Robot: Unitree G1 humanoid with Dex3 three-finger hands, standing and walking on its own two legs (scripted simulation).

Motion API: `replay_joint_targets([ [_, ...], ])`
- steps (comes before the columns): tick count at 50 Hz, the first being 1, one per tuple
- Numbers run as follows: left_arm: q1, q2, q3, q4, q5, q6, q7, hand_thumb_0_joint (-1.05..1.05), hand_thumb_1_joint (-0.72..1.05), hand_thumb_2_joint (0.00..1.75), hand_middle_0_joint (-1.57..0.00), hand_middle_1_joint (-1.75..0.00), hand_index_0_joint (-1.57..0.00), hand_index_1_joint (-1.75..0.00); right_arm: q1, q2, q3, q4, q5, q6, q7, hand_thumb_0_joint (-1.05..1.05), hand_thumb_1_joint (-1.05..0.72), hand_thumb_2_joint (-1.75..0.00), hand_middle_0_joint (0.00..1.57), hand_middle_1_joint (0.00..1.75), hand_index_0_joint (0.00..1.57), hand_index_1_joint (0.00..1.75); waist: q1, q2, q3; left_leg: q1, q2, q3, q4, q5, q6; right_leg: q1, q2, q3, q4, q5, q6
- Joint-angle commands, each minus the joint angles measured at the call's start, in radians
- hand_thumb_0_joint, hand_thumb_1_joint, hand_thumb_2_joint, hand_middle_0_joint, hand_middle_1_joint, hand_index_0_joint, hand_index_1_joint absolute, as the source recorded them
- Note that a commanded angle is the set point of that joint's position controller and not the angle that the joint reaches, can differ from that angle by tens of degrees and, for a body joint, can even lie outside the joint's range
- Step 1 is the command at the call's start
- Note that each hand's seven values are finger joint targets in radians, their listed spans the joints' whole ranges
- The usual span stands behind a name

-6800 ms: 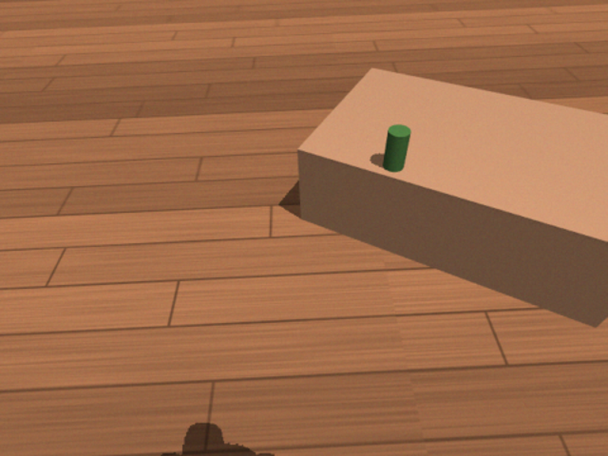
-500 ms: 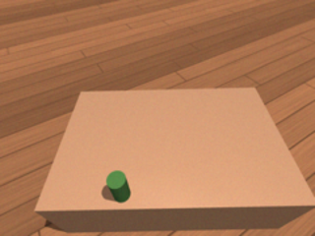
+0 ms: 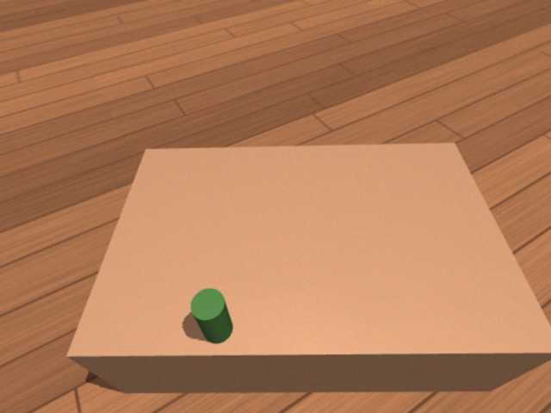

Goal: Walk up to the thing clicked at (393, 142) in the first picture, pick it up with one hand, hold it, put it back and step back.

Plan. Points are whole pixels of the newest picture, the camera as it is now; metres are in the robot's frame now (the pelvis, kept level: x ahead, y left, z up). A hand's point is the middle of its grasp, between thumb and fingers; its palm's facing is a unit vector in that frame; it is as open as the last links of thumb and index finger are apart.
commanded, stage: go down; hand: left
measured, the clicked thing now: (213, 317) +0.40 +0.19 -0.32
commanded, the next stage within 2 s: none
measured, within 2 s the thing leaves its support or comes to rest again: neither
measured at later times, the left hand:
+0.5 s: hand out of the picture +0.16 +0.27 -0.14, palm faces +0.04 -0.94 -0.33, open 16.5 cm
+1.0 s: hand out of the picture +0.15 +0.28 -0.14, palm faces +0.05 -0.95 -0.32, open 17.5 cm
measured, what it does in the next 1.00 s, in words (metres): lowers itself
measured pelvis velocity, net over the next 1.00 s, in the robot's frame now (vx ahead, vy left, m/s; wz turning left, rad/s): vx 0.01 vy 0.00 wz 0.01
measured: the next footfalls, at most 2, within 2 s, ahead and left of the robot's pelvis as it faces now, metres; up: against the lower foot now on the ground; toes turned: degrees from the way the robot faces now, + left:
none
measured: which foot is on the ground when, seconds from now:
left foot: down 0.00-1.00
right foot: down 0.00-1.00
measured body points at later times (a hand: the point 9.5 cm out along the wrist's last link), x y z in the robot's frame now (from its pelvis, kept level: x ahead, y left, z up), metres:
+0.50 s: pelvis +0.01 +0.00 -0.02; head +0.05 +0.00 +0.43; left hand +0.15 +0.32 -0.12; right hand +0.14 -0.26 -0.12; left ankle +0.02 +0.13 -0.74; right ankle -0.03 -0.15 -0.74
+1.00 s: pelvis +0.01 +0.00 -0.05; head +0.05 +0.01 +0.40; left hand +0.15 +0.33 -0.11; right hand +0.17 -0.25 -0.13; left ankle +0.02 +0.13 -0.74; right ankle -0.03 -0.15 -0.74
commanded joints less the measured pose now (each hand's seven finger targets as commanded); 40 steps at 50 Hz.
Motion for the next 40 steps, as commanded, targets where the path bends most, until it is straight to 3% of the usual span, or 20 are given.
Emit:
replay_joint_targets([
  [1, -0.308, 0.269, 0.138, -0.073, 0.03, -0.032, 0.008, 0.0, 0.42, 0.42, -0.01, -0.05, -0.03, -0.03, 0.059, -0.124, -0.044, -0.21, 0.025, -0.038, -0.036, 0.0, -1.05, -0.94, 0.2, 0.3, 0.2, 0.3, -0.038, -0.031, -0.086, -0.008, -0.03, 0.021, 0.026, 0.001, 0.022, -0.176, 0.055, -0.03, 0.003, 0.053, -0.053],
  [2, -0.325, 0.318, 0.176, -0.086, 0.057, -0.035, 0.0, 0.0, 0.34, 0.34, -0.01, -0.04, -0.02, -0.03, 0.065, -0.131, -0.067, -0.229, 0.011, -0.045, -0.041, 0.0, -1.03, -0.93, 0.2, 0.3, 0.2, 0.3, -0.019, -0.006, -0.18, 0.013, -0.027, 0.018, 0.049, 0.038, 0.02, -0.158, 0.049, -0.025, 0.033, 0.097, -0.054],
  [4, -0.158, 0.256, 0.195, -0.031, 0.09, 0.008, -0.02, 0.0, 0.2, 0.19, -0.02, -0.05, -0.03, -0.03, 0.101, -0.112, -0.082, -0.26, -0.01, -0.052, -0.034, 0.0, -1.0, -0.92, 0.2, 0.3, 0.2, 0.3, 0.013, 0.013, -0.238, 0.002, -0.035, 0.014, 0.073, 0.096, 0.014, -0.13, 0.049, -0.027, 0.064, 0.136, -0.059],
  [7, -0.099, 0.257, 0.215, -0.135, 0.095, 0.077, -0.029, 0.0, 0.03, 0.14, -0.04, -0.05, -0.05, -0.03, 0.067, -0.099, -0.081, -0.333, -0.002, -0.067, -0.035, 0.0, -0.96, -0.91, 0.2, 0.3, 0.2, 0.3, 0.037, 0.073, -0.236, -0.005, -0.041, 0.01, 0.056, 0.116, 0.004, -0.117, 0.056, -0.035, 0.055, 0.132, -0.063],
  [10, -0.058, 0.209, 0.198, -0.224, 0.08, 0.168, -0.046, 0.0, -0.11, 0.11, -0.04, -0.04, -0.05, -0.04, 0.043, -0.087, -0.074, -0.387, 0.005, -0.074, -0.034, 0.0, -0.95, -0.91, 0.2, 0.3, 0.2, 0.3, 0.018, 0.047, -0.204, -0.027, -0.033, 0.005, 0.062, 0.099, 0.006, -0.143, 0.065, -0.045, 0.063, 0.11, -0.061],
  [14, -0.078, 0.204, 0.191, -0.308, 0.075, 0.253, -0.067, 0.0, -0.34, 0.08, -0.06, -0.05, -0.06, -0.05, 0.058, -0.083, -0.07, -0.42, 0.006, -0.08, -0.037, 0.0, -0.89, -0.89, 0.2, 0.3, 0.2, 0.3, -0.002, 0.016, -0.193, -0.046, -0.024, 0.003, 0.097, 0.098, 0.01, -0.187, 0.067, -0.051, 0.098, 0.108, -0.055],
  [15, -0.139, 0.227, 0.198, -0.388, 0.074, 0.257, -0.071, 0.0, -0.37, 0.09, -0.06, -0.05, -0.05, -0.05, 0.056, -0.082, -0.07, -0.429, 0.006, -0.083, -0.038, 0.0, -0.89, -0.89, 0.2, 0.3, 0.2, 0.3, -0.01, 0.037, -0.202, -0.046, -0.025, 0.0, 0.107, 0.097, 0.01, -0.204, 0.065, -0.048, 0.106, 0.11, -0.055],
  [17, -0.122, 0.231, 0.205, -0.407, 0.077, 0.276, -0.08, 0.0, -0.45, 0.08, -0.06, -0.06, -0.05, -0.06, 0.077, -0.078, -0.068, -0.431, 0.005, -0.091, -0.044, 0.0, -0.87, -0.89, 0.2, 0.3, 0.2, 0.3, -0.017, 0.027, -0.213, -0.053, -0.024, -0.001, 0.128, 0.091, 0.012, -0.218, 0.065, -0.046, 0.122, 0.104, -0.051],
  [18, -0.1, 0.225, 0.21, -0.396, 0.076, 0.282, -0.084, 0.0, -0.46, 0.09, -0.06, -0.07, -0.05, -0.07, 0.069, -0.069, -0.058, -0.438, 0.001, -0.097, -0.046, 0.0, -0.86, -0.89, 0.2, 0.3, 0.2, 0.3, -0.016, 0.019, -0.218, -0.056, -0.025, -0.001, 0.137, 0.086, 0.011, -0.218, 0.064, -0.043, 0.13, 0.099, -0.05],
  [19, -0.144, 0.252, 0.218, -0.477, 0.08, 0.278, -0.09, 0.0, -0.48, 0.07, -0.07, -0.06, -0.06, -0.06, 0.072, -0.078, -0.068, -0.437, 0.0, -0.102, -0.052, 0.0, -0.87, -0.89, 0.2, 0.3, 0.2, 0.3, -0.019, 0.044, -0.229, -0.056, -0.025, -0.002, 0.15, 0.09, 0.011, -0.234, 0.063, -0.04, 0.141, 0.103, -0.048],
  [21, -0.073, 0.249, 0.228, -0.432, 0.087, 0.293, -0.099, 0.0, -0.5, 0.06, -0.06, -0.05, -0.06, -0.05, 0.082, -0.07, -0.06, -0.436, -0.002, -0.112, -0.063, 0.0, -0.87, -0.89, 0.2, 0.3, 0.2, 0.3, -0.031, 0.012, -0.241, -0.064, -0.026, -0.002, 0.186, 0.128, 0.016, -0.242, 0.059, -0.037, 0.167, 0.151, -0.04],
  [22, -0.141, 0.276, 0.234, -0.564, 0.087, 0.283, -0.102, 0.0, -0.5, 0.08, -0.06, -0.07, -0.05, -0.07, 0.066, -0.076, -0.067, -0.449, -0.005, -0.117, -0.067, 0.0, -0.86, -0.89, 0.2, 0.3, 0.2, 0.3, -0.015, 0.053, -0.26, -0.063, -0.027, -0.003, 0.191, 0.119, 0.012, -0.247, 0.057, -0.033, 0.175, 0.143, -0.042],
  [23, -0.105, 0.266, 0.233, -0.541, 0.09, 0.29, -0.106, 0.0, -0.5, 0.06, -0.07, -0.06, -0.06, -0.06, 0.07, -0.075, -0.067, -0.445, -0.005, -0.121, -0.072, 0.0, -0.87, -0.89, 0.2, 0.3, 0.2, 0.3, -0.027, 0.057, -0.251, -0.065, -0.029, -0.001, 0.203, 0.111, 0.013, -0.262, 0.055, -0.029, 0.179, 0.135, -0.04],
  [25, -0.037, 0.252, 0.239, -0.532, 0.089, 0.31, -0.115, 0.0, -0.54, 0.06, -0.07, -0.06, -0.06, -0.07, 0.073, -0.069, -0.064, -0.446, -0.008, -0.125, -0.08, 0.0, -0.87, -0.89, 0.2, 0.3, 0.2, 0.3, -0.021, 0.049, -0.258, -0.081, -0.026, -0.007, 0.221, 0.128, 0.013, -0.265, 0.057, -0.034, 0.2, 0.147, -0.04],
  [28, -0.015, 0.266, 0.249, -0.575, 0.092, 0.326, -0.127, 0.0, -0.54, 0.05, -0.07, -0.06, -0.07, -0.07, 0.071, -0.059, -0.053, -0.453, -0.012, -0.131, -0.091, 0.0, -0.86, -0.89, 0.2, 0.3, 0.2, 0.3, -0.021, 0.067, -0.276, -0.1, -0.022, -0.013, 0.251, 0.149, 0.013, -0.277, 0.061, -0.038, 0.232, 0.159, -0.039],
  [29, -0.035, 0.281, 0.256, -0.654, 0.088, 0.33, -0.128, 0.0, -0.55, 0.06, -0.07, -0.07, -0.06, -0.07, 0.058, -0.07, -0.065, -0.466, -0.013, -0.134, -0.096, 0.0, -0.86, -0.89, 0.2, 0.3, 0.2, 0.3, -0.013, 0.083, -0.295, -0.096, -0.023, -0.016, 0.261, 0.161, 0.014, -0.28, 0.059, -0.037, 0.239, 0.17, -0.039],
  [32, 0.021, 0.257, 0.247, -0.63, 0.084, 0.359, -0.143, 0.0, -0.55, 0.04, -0.07, -0.06, -0.07, -0.06, 0.061, -0.057, -0.051, -0.474, -0.016, -0.14, -0.106, 0.0, -0.86, -0.89, 0.2, 0.3, 0.2, 0.3, -0.026, 0.068, -0.28, -0.126, -0.022, -0.019, 0.289, 0.153, 0.018, -0.31, 0.061, -0.036, 0.262, 0.165, -0.035],
  [33, -0.013, 0.285, 0.26, -0.723, 0.079, 0.359, -0.146, 0.0, -0.55, 0.05, -0.07, -0.06, -0.06, -0.06, 0.05, -0.066, -0.061, -0.483, -0.014, -0.142, -0.11, 0.0, -0.87, -0.89, 0.2, 0.3, 0.2, 0.3, -0.015, 0.1, -0.299, -0.119, -0.02, -0.023, 0.296, 0.153, 0.016, -0.323, 0.061, -0.036, 0.27, 0.155, -0.037],
  [36, 0.073, 0.272, 0.266, -0.707, 0.073, 0.385, -0.157, 0.0, -0.55, 0.05, -0.07, -0.06, -0.06, -0.06, 0.063, -0.06, -0.059, -0.489, -0.016, -0.149, -0.118, 0.0, -0.87, -0.89, 0.2, 0.3, 0.2, 0.3, -0.016, 0.059, -0.319, -0.147, -0.023, -0.024, 0.341, 0.185, 0.025, -0.327, 0.06, -0.037, 0.296, 0.196, -0.028],
  [40, 0.071, 0.283, 0.272, -0.763, 0.065, 0.409, -0.166, 0.0, -0.58, 0.05, -0.07, -0.06, -0.07, -0.07, 0.045, -0.06, -0.057, -0.506, -0.017, -0.154, -0.127, 0.0, -0.87, -0.89, 0.2, 0.3, 0.2, 0.3, -0.016, 0.058, -0.297, -0.193, -0.021, -0.032, 0.369, 0.149, 0.025, -0.374, 0.062, -0.04, 0.321, 0.155, -0.028],
])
